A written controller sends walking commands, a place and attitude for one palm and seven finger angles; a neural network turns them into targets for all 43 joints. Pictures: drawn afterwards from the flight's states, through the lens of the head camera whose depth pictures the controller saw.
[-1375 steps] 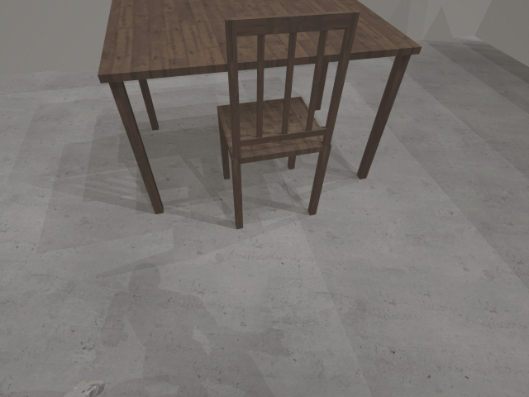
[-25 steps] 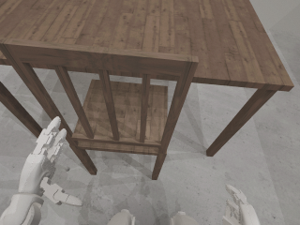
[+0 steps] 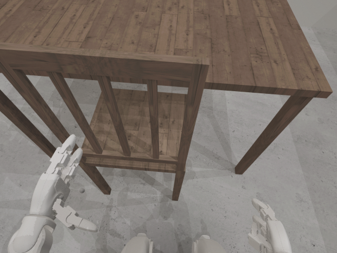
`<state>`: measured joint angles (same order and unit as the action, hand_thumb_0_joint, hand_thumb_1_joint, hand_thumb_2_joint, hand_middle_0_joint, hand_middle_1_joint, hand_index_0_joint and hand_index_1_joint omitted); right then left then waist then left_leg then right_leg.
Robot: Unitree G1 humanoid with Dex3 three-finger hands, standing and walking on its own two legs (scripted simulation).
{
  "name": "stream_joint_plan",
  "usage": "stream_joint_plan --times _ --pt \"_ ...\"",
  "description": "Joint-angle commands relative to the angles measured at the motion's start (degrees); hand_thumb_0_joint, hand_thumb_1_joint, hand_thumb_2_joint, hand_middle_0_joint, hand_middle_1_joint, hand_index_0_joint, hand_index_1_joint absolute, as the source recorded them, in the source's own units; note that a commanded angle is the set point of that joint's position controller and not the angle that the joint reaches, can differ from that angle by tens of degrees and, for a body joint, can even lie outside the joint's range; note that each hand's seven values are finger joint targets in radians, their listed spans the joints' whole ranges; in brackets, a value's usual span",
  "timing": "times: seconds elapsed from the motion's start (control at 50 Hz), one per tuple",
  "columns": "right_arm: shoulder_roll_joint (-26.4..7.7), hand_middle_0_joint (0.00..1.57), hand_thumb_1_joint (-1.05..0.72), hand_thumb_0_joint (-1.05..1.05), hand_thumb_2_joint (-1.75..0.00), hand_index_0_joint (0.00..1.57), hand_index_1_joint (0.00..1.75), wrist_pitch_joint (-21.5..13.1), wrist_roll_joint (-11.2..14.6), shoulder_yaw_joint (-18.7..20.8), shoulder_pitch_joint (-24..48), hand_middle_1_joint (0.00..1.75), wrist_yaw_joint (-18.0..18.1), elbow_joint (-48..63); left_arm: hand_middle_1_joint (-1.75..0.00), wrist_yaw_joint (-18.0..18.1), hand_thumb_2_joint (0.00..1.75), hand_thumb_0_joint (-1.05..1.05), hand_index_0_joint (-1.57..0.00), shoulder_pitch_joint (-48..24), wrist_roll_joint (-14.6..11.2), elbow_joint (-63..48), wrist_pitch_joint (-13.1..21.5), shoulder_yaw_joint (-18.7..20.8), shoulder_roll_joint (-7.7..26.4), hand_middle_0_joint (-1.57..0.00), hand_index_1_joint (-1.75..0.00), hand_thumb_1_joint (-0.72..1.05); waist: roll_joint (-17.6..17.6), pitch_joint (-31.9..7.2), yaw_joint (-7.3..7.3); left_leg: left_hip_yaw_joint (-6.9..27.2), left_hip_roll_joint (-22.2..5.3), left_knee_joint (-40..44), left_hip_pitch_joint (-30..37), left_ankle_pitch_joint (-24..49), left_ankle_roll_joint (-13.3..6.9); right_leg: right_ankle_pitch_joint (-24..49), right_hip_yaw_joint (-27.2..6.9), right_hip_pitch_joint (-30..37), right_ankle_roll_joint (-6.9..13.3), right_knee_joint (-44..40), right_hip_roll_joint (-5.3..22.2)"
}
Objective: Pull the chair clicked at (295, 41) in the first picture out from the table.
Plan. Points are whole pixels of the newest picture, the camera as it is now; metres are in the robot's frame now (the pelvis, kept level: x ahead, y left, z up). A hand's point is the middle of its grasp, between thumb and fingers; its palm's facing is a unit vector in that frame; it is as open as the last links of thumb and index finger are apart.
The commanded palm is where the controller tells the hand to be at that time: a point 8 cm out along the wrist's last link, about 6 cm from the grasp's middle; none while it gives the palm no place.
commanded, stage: aim the fingers beside a spindle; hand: left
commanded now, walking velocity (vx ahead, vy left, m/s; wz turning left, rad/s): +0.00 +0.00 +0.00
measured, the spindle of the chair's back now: (118, 124) +0.42 +0.16 +0.01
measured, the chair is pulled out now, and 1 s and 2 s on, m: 0.00 0.00 0.00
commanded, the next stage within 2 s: none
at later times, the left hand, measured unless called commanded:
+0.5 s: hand (96, 188) +0.25 +0.17 +0.02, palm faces -0.06 -1.00 -0.03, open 16.9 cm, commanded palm +0.23 +0.23 +0.02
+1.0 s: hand (113, 182) +0.28 +0.15 -0.01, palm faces -0.07 -1.00 -0.02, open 16.9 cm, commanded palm +0.26 +0.20 +0.00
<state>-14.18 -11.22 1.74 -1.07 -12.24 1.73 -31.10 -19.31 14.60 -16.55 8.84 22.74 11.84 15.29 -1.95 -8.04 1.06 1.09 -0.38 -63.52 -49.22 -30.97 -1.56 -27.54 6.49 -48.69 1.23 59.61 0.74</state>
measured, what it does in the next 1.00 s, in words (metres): stands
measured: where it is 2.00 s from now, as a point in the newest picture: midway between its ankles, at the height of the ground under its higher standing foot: outside the picture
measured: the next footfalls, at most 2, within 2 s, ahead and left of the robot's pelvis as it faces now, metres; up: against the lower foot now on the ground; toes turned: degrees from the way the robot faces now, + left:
none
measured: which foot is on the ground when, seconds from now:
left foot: down 0.00-1.00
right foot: down 0.00-1.00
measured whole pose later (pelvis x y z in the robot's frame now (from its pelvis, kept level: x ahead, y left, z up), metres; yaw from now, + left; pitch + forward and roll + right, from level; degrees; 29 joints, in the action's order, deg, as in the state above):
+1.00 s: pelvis -0.01 +0.01 -0.03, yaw -1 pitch +21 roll -2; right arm -13.5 -6.0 0.5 -0.8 -11.5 -0.2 -29.5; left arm -7.7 6.5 -10.0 11.0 25.0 2.8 10.8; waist -1.5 -9.0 1.7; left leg -0.3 0.1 -71.5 -59.3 -33.2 -2.4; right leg -29.7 5.1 -59.4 0.7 68.2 1.5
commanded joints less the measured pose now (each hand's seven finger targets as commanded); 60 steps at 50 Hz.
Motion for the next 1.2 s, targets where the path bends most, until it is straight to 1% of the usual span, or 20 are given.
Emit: stream_joint_plan --times 0.0,0.04,0.08,0.14,0.2,0.26,0.36,0.38,0.44,0.5,0.52,0.62,0.7,0.78,0.82,0.84,0.94,0.98,1.1,1.18 --pt "-7.65 0.2 -0.9 0.0 -0.9 0.2 0.3 -3.0 -0.11 3.63 0.64 0.3 1.11 7.82 -0.08 1.08 0.3 0.0 -0.06 -5.83 -1.18 -14.58 5.81 5.91 9.88 -0.06 -0.08 -0.5 -1.25 -15.94 0.51 1.06 0.57 8.21 6.81 20.66 0.15 16.45 -4.26 13.26 -0.07 -6.68 -0.81" --pt "-7.05 0.2 -0.9 0.0 -0.9 0.2 0.3 -2.98 -0.15 3.68 0.88 0.3 0.93 7.77 -0.08 1.89 0.3 0.0 -0.06 -3.28 -1.19 -13.66 6.8 5.62 8.46 -0.06 -0.08 -0.5 -1.32 -15.67 0.04 0.78 0.58 8.17 6.79 21.22 0.27 17.02 -4.19 13.21 -0.1 -6.31 -0.84" --pt "-7.13 0.2 -0.9 0.0 -0.9 0.2 0.3 -2.67 -0.21 3.76 1.13 0.3 0.9 6.96 -0.08 2.49 0.3 0.0 -0.06 -3.98 -0.92 -11.3 7.09 6.96 9.56 -0.06 -0.08 -0.5 -0.45 -14.53 0.31 0.54 0.59 7.44 4.72 19.88 0.2 16.29 -4.71 12.91 -0.12 -6.3 -0.73" --pt "-7.44 0.2 -0.9 0.0 -0.9 0.2 0.3 -2.4 -0.05 3.67 1.46 0.3 0.63 7.18 -0.08 1.82 0.3 0.0 -0.06 -4.12 -0.44 -8.69 6.75 3.87 6.82 -0.06 -0.08 -0.5 -1.3 -12.87 0.93 0.38 0.72 7.34 3.82 17.68 0.22 14.1 -4.71 10.71 -0.26 -6.15 -0.57" --pt "-7.86 0.2 -0.9 0.0 -0.9 0.2 0.3 -2.18 0.13 3.99 0.97 0.3 0.66 7.46 -0.08 0.71 0.3 0.0 -0.06 -3.6 -0.55 -8.18 5.87 3.43 6.9 -0.06 -0.08 -0.5 0.34 -15.22 0.94 0.36 0.65 6.71 3.51 18.73 -0.03 15.79 -5.14 12.26 -0.33 -5.93 -0.41" --pt "-7.76 0.2 -0.9 0.0 -0.9 0.2 0.3 -2.42 0.14 4.05 1.2 0.3 0.67 8.15 -0.08 0.39 0.3 0.0 -0.06 -3.95 -0.81 -11.2 6.13 2.25 6.37 -0.06 -0.08 -0.5 -0.56 -16.48 0.68 0.64 0.61 6.87 4.63 19.68 0.0 16.55 -4.66 12.24 -0.26 -5.42 -0.33" --pt "-7.49 0.2 -0.9 0.0 -0.9 0.2 0.3 -2.56 -0.28 3.88 1.21 0.3 0.52 7.77 -0.08 3.27 0.3 0.0 -0.06 -5.93 0.06 -13.04 7.95 1.14 5.61 -0.06 -0.08 -0.5 -1.31 -15.45 1.11 1.08 0.4 6.33 4.49 18.47 0.14 13.8 -4.01 8.4 -0.15 -4.25 -0.47" --pt "-7.66 0.2 -0.9 0.0 -0.9 0.2 0.3 -2.39 -0.42 3.93 1.19 0.3 0.51 7.42 -0.08 4.2 0.3 0.0 -0.06 -6.75 0.66 -12.4 8.16 2.12 6.76 -0.06 -0.08 -0.5 -0.62 -14.85 1.17 1.26 0.28 6.07 3.6 17.95 0.17 12.92 -3.95 7.67 -0.04 -3.87 -0.5" --pt "-7.69 0.2 -0.9 0.0 -0.9 0.2 0.3 -2.05 -0.59 3.78 1.2 0.3 0.23 7.6 -0.08 5.27 0.3 0.0 -0.06 -8.42 1.65 -10.43 8.31 -0.25 4.56 -0.06 -0.08 -0.5 -0.56 -14.25 1.47 1.3 0.44 5.69 2.65 15.72 0.23 10.65 -3.88 5.68 -0.05 -3.35 -0.42" --pt "-7.88 0.2 -0.9 0.0 -0.9 0.2 0.3 -1.3 -0.54 3.83 1.25 0.3 0.0 8.3 -0.08 5.29 0.3 0.0 -0.06 -6.23 2.19 -8.96 7.44 -0.2 4.63 -0.06 -0.08 -0.5 -0.13 -16.08 0.74 1.15 0.53 5.71 2.28 15.9 0.21 11.09 -3.93 6.73 0.1 -2.92 -0.4" --pt "-8.02 0.2 -0.9 0.0 -0.9 0.2 0.3 -1.04 -0.43 3.81 1.22 0.3 -0.02 8.56 -0.08 5.25 0.3 0.0 -0.06 -7.58 2.35 -9.44 7.17 -1.15 4.25 -0.06 -0.08 -0.5 0.29 -16.34 1.15 1.16 0.5 5.45 2.4 16.11 0.14 11.51 -3.95 6.46 0.04 -2.76 -0.37" --pt "-7.84 0.2 -0.9 0.0 -0.9 0.2 0.3 -0.56 -0.61 3.7 1.21 0.3 -0.07 8.92 -0.08 6.54 0.3 0.0 -0.06 -11.37 3.14 -12.0 6.87 -3.86 2.63 -0.06 -0.08 -0.5 -2.4 -17.61 1.28 2.11 0.1 5.42 4.6 17.45 0.51 10.97 -3.09 3.74 0.34 -1.45 -0.44" --pt "-7.76 0.2 -0.9 0.0 -0.9 0.2 0.3 -0.16 -0.92 3.8 0.95 0.3 -0.4 9.15 -0.08 8.63 0.3 0.0 -0.06 -10.13 4.07 -12.71 7.17 -5.02 1.66 -0.06 -0.08 -0.5 -1.13 -19.37 1.04 2.44 -0.06 4.81 5.09 19.25 0.71 11.94 -2.84 3.23 0.32 -0.43 -0.47" --pt "-7.91 0.2 -0.9 0.0 -0.9 0.2 0.3 1.11 -1.07 3.67 1.21 0.3 -0.74 8.98 -0.08 10.52 0.3 0.0 -0.06 -12.38 5.7 -8.83 6.5 -6.34 0.63 -0.06 -0.08 -0.5 1.01 -16.2 1.66 2.59 0.09 4.36 1.65 14.97 0.64 8.7 -2.75 0.81 0.35 0.05 -0.63" --pt "-7.83 0.2 -0.9 0.0 -0.9 0.2 0.3 1.85 -1.02 3.68 1.35 0.3 -0.96 9.53 -0.08 11.06 0.3 0.0 -0.06 -11.16 5.99 -7.61 6.11 -5.42 0.91 -0.06 -0.08 -0.5 1.07 -16.63 0.88 2.09 0.4 4.25 0.6 14.06 0.62 8.46 -3.03 1.72 0.47 0.1 -0.56" --pt "-7.87 0.2 -0.9 0.0 -0.9 0.2 0.3 2.12 -0.99 3.72 1.43 0.3 -0.94 9.73 -0.08 11.2 0.3 0.0 -0.06 -12.64 6.03 -7.82 6.12 -5.53 1.0 -0.06 -0.08 -0.5 1.9 -16.73 1.22 2.08 0.43 3.96 0.12 13.73 0.54 8.49 -3.17 1.71 0.39 0.15 -0.51" --pt "-7.33 0.2 -0.9 0.0 -0.9 0.2 0.3 2.75 -1.19 3.74 1.3 0.3 -1.08 10.0 -0.08 12.07 0.3 0.0 -0.06 -14.93 6.29 -12.86 7.48 -7.05 0.46 -0.06 -0.08 -0.5 -2.15 -21.4 0.76 2.25 0.16 3.34 3.68 18.21 0.81 11.38 -3.33 2.07 0.65 1.31 -0.4" --pt "-7.42 0.2 -0.9 0.0 -0.9 0.2 0.3 2.86 -1.33 3.7 1.06 0.3 -0.97 9.26 -0.08 12.54 0.3 0.0 -0.06 -16.28 6.34 -12.87 7.95 -6.73 1.05 -0.06 -0.08 -0.5 -0.91 -21.61 1.42 2.48 -0.03 2.67 3.13 18.9 0.65 12.12 -3.32 1.99 0.57 1.64 -0.57" --pt "-7.48 0.2 -0.9 0.0 -0.9 0.2 0.3 3.83 -1.27 3.81 0.82 0.3 -1.58 8.91 -0.08 12.82 0.3 0.0 -0.06 -13.1 7.23 -8.2 6.83 -10.33 -2.71 -0.06 -0.08 -0.5 0.52 -19.01 2.23 2.53 -0.03 1.77 1.16 18.49 0.7 12.22 -2.96 -0.08 0.46 2.19 -0.51" --pt "-7.66 0.2 -0.9 0.0 -0.9 0.2 0.3 4.95 -1.27 3.95 0.95 0.3 -1.59 9.21 -0.08 13.57 0.3 0.0 -0.06 -13.81 8.29 -6.21 6.19 -8.84 -1.11 -0.06 -0.08 -0.5 2.11 -18.74 1.84 2.15 0.19 1.05 -1.22 16.93 0.51 12.04 -3.36 0.25 0.53 2.77 -0.47"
